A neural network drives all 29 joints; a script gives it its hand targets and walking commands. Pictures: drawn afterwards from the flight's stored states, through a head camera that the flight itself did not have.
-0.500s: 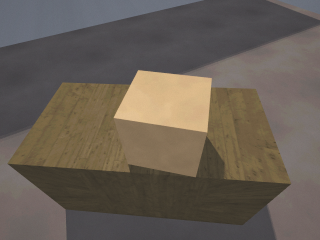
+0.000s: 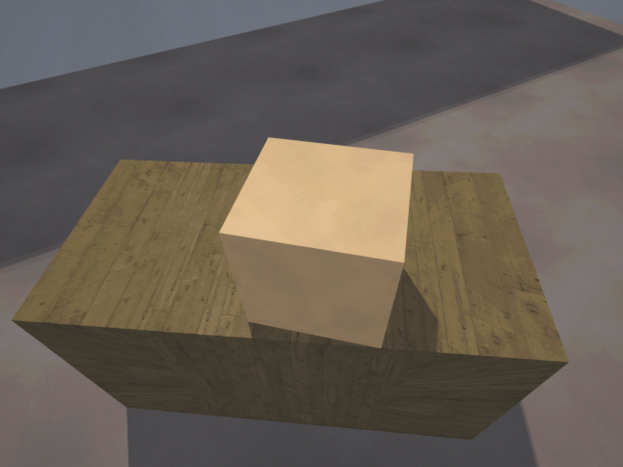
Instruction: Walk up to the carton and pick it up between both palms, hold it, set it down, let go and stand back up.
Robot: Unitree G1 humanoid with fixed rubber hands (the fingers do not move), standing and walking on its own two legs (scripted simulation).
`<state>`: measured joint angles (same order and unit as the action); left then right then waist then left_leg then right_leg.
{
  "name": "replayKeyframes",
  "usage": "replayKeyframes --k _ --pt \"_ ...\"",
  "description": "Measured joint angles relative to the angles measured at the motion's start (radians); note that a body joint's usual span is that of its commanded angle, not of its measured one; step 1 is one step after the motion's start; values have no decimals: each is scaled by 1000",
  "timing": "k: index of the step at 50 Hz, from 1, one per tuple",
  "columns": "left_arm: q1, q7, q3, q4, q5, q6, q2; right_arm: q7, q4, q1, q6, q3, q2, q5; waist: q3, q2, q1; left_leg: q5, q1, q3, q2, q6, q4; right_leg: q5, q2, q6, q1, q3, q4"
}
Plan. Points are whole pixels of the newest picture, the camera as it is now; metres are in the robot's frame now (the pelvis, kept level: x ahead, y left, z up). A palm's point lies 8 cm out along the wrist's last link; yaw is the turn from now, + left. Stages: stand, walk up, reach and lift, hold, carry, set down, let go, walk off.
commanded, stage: stand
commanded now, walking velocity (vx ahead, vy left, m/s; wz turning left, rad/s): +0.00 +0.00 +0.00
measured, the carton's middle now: (325, 243) +0.50 +0.00 -0.06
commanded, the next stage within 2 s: walk up in 1.90 s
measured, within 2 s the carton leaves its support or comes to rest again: neither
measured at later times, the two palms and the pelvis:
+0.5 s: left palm out of the picture -0.02 +0.19 -0.15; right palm out of the picture -0.02 -0.19 -0.15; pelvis +0.01 +0.00 +0.00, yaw +0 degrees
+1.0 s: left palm out of the picture -0.02 +0.19 -0.15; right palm out of the picture -0.02 -0.19 -0.15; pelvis +0.01 +0.00 +0.00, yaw +0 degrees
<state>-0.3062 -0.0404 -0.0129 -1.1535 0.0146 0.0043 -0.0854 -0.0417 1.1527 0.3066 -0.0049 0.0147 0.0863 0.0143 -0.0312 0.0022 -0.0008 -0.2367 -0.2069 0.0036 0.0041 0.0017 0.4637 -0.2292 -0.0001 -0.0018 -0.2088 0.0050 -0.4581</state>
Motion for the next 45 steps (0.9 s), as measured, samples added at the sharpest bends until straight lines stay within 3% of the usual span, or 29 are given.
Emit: replayKeyframes --k 45 --pt "0 -1 3 -11 -2 4 1 -1 13 1 -4 -2 -3 -2 -9 -1 0 -9 31 1 2 2 -19 -10 2 2 31 -1 18"
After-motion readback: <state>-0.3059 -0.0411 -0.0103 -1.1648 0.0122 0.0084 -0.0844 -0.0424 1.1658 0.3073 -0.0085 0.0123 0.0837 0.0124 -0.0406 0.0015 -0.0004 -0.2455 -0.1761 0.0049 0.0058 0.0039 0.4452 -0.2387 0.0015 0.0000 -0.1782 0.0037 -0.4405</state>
